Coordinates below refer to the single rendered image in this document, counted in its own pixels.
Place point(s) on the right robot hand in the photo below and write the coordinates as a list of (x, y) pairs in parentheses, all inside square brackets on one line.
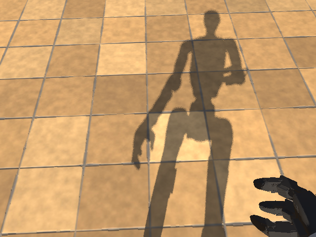
[(299, 208)]

